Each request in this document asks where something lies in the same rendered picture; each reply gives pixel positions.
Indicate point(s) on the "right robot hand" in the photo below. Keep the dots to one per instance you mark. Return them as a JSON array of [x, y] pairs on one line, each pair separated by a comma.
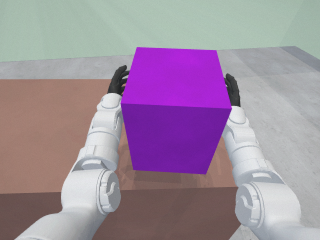
[[233, 90]]

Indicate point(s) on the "carton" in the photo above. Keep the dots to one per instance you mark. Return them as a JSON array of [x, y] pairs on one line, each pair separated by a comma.
[[175, 107]]

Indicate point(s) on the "right robot forearm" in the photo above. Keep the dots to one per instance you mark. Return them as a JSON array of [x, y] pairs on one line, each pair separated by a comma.
[[245, 153]]

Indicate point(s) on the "pedestal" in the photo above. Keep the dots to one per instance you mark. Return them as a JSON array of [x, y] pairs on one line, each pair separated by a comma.
[[43, 125]]

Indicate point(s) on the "left robot hand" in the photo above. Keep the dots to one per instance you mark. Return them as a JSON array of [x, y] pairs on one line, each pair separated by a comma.
[[117, 81]]

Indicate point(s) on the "left robot forearm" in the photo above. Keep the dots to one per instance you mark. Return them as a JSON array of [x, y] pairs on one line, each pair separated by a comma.
[[103, 138]]

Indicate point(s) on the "robot right upper arm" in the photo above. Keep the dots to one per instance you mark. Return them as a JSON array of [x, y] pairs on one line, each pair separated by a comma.
[[272, 212]]

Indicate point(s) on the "robot left upper arm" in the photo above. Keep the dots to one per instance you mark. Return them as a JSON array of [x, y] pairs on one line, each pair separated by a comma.
[[88, 196]]

